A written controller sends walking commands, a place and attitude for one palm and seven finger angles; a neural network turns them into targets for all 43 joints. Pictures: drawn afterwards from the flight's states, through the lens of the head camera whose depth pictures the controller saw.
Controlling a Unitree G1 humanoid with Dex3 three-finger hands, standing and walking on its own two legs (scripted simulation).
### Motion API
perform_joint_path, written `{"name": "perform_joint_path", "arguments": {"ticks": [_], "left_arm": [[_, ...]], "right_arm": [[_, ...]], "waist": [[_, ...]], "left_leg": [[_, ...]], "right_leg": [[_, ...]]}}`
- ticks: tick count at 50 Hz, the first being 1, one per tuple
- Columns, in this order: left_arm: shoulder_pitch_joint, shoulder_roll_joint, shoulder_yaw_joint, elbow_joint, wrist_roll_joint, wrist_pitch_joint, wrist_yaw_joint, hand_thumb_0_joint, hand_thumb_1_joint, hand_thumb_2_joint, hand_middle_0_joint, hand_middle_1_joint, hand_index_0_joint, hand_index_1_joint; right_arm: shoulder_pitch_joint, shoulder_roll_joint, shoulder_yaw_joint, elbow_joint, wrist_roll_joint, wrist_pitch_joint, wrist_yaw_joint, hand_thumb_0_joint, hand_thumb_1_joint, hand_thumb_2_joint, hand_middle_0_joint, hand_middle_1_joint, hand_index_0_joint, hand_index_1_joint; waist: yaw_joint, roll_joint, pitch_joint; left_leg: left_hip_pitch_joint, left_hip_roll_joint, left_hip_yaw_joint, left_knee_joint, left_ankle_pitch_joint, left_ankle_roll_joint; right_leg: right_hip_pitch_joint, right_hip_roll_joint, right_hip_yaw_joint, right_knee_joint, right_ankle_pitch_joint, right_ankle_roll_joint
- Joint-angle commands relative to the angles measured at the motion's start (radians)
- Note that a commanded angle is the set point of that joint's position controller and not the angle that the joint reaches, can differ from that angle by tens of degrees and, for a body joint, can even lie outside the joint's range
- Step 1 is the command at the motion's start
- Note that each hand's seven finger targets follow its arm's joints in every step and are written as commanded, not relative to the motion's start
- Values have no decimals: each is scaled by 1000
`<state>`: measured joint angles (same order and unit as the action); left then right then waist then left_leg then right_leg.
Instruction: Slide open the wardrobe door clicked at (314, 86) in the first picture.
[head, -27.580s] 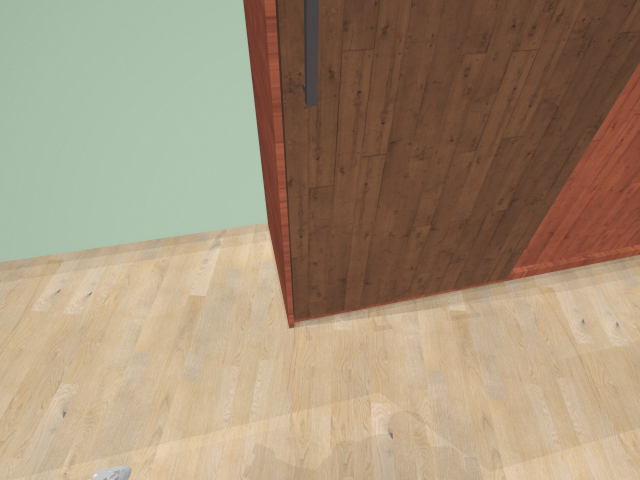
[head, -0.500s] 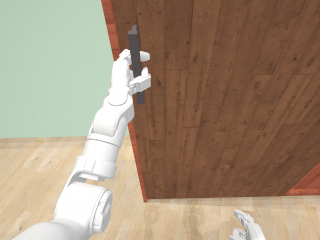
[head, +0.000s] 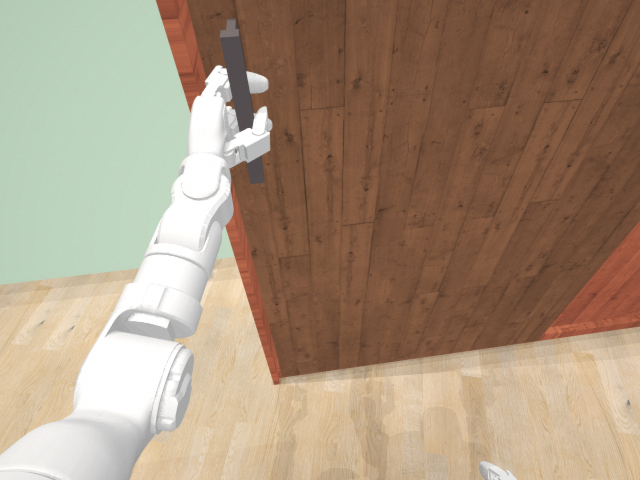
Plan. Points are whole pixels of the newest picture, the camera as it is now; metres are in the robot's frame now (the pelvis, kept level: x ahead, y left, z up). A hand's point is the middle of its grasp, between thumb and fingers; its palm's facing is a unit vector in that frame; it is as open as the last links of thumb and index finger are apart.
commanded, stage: step sideways, sliding the door along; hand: left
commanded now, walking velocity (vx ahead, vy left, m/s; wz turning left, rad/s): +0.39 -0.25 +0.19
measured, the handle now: (245, 108) +0.51 +0.11 +0.22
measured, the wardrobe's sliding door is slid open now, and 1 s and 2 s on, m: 0.01 0.11 0.43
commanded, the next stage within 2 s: none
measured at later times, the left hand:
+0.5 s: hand (284, 134) +0.47 +0.06 +0.21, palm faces +0.18 -0.98 -0.05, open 6.1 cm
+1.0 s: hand (347, 125) +0.49 -0.02 +0.21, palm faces +0.35 -0.94 -0.04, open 6.1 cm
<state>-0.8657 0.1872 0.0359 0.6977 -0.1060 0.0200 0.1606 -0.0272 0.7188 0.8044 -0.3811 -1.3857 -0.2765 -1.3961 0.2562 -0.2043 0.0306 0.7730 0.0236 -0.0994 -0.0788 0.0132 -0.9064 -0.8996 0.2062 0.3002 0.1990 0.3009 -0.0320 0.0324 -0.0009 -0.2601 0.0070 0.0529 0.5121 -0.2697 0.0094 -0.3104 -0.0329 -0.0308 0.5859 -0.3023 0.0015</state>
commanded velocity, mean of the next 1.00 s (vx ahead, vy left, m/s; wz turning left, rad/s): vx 0.01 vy -0.14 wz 0.00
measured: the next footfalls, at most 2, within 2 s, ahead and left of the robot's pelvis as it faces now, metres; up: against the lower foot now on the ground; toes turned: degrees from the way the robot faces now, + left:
right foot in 0.70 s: +0.28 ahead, -0.35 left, +0.00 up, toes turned +6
left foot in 0.86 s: +0.14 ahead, -0.15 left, +0.00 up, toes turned +25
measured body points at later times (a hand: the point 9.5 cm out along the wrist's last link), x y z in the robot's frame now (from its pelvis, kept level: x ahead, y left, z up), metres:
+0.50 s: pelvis +0.05 -0.11 -0.01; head +0.16 -0.10 +0.42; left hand +0.45 +0.11 +0.21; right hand +0.30 -0.30 -0.13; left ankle +0.01 +0.04 -0.73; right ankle +0.06 -0.22 -0.67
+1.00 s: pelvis +0.16 -0.23 -0.01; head +0.26 -0.20 +0.42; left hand +0.46 +0.03 +0.21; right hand +0.42 -0.38 -0.12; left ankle +0.07 -0.13 -0.73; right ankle +0.22 -0.37 -0.69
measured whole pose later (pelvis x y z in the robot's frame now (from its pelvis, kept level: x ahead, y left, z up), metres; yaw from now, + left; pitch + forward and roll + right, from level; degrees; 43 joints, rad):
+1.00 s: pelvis +0.16 -0.23 -0.01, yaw +16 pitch -1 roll -2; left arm -0.51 0.10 -0.04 -0.16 -0.03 -0.07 0.12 -0.01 0.78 0.82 -0.45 -1.40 -0.22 -1.31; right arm 0.11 -0.23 -0.04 0.61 0.04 -0.18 0.01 0.01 -0.91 -0.90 0.20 0.30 0.19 0.30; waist 0.14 0.05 0.26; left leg -0.21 0.11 0.07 0.67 -0.43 -0.02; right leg -0.46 -0.05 -0.05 0.94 -0.41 0.02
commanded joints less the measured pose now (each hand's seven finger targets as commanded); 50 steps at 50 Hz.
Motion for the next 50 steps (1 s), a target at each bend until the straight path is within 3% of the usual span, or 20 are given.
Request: {"name": "perform_joint_path", "arguments": {"ticks": [1,4,8,11,13,15,17,18,20,21,23,32,34,35,37,40,42,44,46,50], "left_arm": [[-622,69,-53,-393,10,-169,-75,0,900,900,-450,-1400,-450,-1400],[-611,110,-30,-427,7,-176,-85,0,900,900,-450,-1400,-450,-1400],[-640,-24,-142,-509,12,-182,-108,0,900,900,-450,-1400,-450,-1400],[-624,-30,-171,-570,35,-169,-107,0,900,900,-450,-1400,-450,-1400],[-579,-53,-194,-587,45,-163,-116,0,900,900,-450,-1400,-450,-1400],[-585,-99,-221,-663,42,-176,-119,0,900,900,-450,-1400,-450,-1400],[-595,-146,-260,-703,57,-194,-113,0,900,900,-450,-1400,-450,-1400],[-576,-150,-267,-718,55,-203,-112,0,900,900,-450,-1400,-450,-1400],[-587,-197,-324,-806,25,-232,-127,0,900,900,-450,-1400,-450,-1400],[-551,-208,-314,-742,16,-229,-137,0,900,900,-450,-1400,-450,-1400],[-642,-162,-282,-851,32,-234,-147,0,900,900,-450,-1400,-450,-1400],[-432,-139,-287,-941,39,-218,-163,0,900,900,-450,-1400,-450,-1400],[-380,-99,-265,-983,48,-219,-155,0,900,900,-450,-1400,-450,-1400],[-354,-52,-246,-996,65,-217,-147,0,900,900,-450,-1400,-450,-1400],[-231,17,-199,-1054,82,-190,-128,0,900,900,-450,-1400,-450,-1400],[-177,-89,-275,-1213,74,-208,-133,0,900,900,-450,-1400,-450,-1400],[-177,-164,-340,-1252,60,-232,-129,0,900,900,-450,-1400,-450,-1400],[-178,-215,-390,-1290,56,-278,-140,0,900,900,-450,-1400,-450,-1400],[-189,-248,-419,-1321,65,-288,-145,0,900,900,-450,-1400,-450,-1400],[-135,-266,-454,-1264,65,-256,-143,0,900,900,-450,-1400,-450,-1400]], "right_arm": [[-101,-129,-46,-164,-2,-38,-22,0,-900,-900,200,300,200,300],[-86,-144,-55,-151,-5,-30,-17,0,-900,-900,200,300,200,300],[-92,-130,-46,-170,14,-38,-10,0,-900,-900,200,300,200,300],[-129,-100,-40,-186,32,-46,-16,0,-900,-900,200,300,200,300],[-177,-96,-48,-177,28,-51,-26,0,-900,-900,200,300,200,300],[-187,-86,-41,-175,17,-59,-21,0,-900,-900,200,300,200,300],[-175,-57,-34,-170,6,-68,-11,0,-900,-900,200,300,200,300],[-154,-77,-46,-166,4,-63,-7,0,-900,-900,200,300,200,300],[-131,-150,-87,-198,9,-49,25,0,-900,-900,200,300,200,300],[-159,-159,-89,-203,23,-30,54,0,-900,-900,200,300,200,300],[-202,-146,-109,-217,22,-28,66,0,-900,-900,200,300,200,300],[-221,-120,-106,-284,26,-83,53,0,-900,-900,200,300,200,300],[-243,-97,-90,-293,37,-94,53,0,-900,-900,200,300,200,300],[-242,-70,-86,-289,40,-91,47,0,-900,-900,200,300,200,300],[-250,-44,-72,-263,23,-95,22,0,-900,-900,200,300,200,300],[-253,-43,-67,-269,20,-114,15,0,-900,-900,200,300,200,300],[-255,-60,-70,-259,19,-130,26,0,-900,-900,200,300,200,300],[-250,-127,-101,-312,11,-131,57,0,-900,-900,200,300,200,300],[-223,-120,-99,-325,8,-137,89,0,-900,-900,200,300,200,300],[-181,-108,-90,-330,19,-165,110,0,-900,-900,200,300,200,300]], "waist": [[-23,111,-208],[-10,40,-211],[-24,169,-267],[-15,-173,-318],[40,-268,-241],[42,-173,-197],[1,-160,-250],[-30,-130,-306],[-33,230,-428],[-18,157,-424],[-29,52,-353],[-28,282,-299],[-7,167,-305],[-12,-43,-325],[9,-226,-321],[1,-363,-345],[-38,-317,-359],[-13,25,-415],[-20,236,-441],[-16,221,-348]], "left_leg": [[242,383,-510,-249,-162,220],[308,401,-397,-138,179,220],[242,289,-176,-21,240,129],[-21,77,36,245,6,20],[-216,8,-30,489,-296,-3],[-203,32,-29,435,-284,-8],[-4,30,61,73,-62,-13],[215,63,58,-90,195,-4],[751,486,-449,-5,1065,190],[739,557,-460,16,998,231],[685,538,-339,32,826,225],[404,270,70,118,658,51],[268,201,85,237,428,-1],[139,110,109,349,162,-3],[-54,-19,31,468,-349,-27],[-60,2,-32,361,-313,-21],[161,93,9,21,152,-12],[525,389,-208,79,1095,101],[631,393,-139,151,1217,140],[617,311,-10,166,1120,96]], "right_leg": [[-229,20,31,341,-166,-14],[-207,-19,59,228,-189,-17],[46,20,-42,-18,-43,-22],[314,-197,181,-226,145,-100],[376,-310,309,-223,299,-206],[387,-275,230,-147,613,-200],[346,-183,2,21,840,-128],[227,-151,-60,185,822,-78],[-381,-12,20,545,-188,-4],[-401,-59,153,665,-253,-46],[-476,-90,156,586,-225,-35],[-47,-2,-103,95,178,41],[167,-23,-102,-32,445,41],[264,-148,16,-60,787,9],[351,-302,174,-60,1194,-70],[378,-248,114,38,1205,-86],[259,-181,-6,149,1034,-10],[-149,-71,-21,303,65,34],[-291,-45,32,419,-198,19],[-281,-9,-18,311,-74,19]]}}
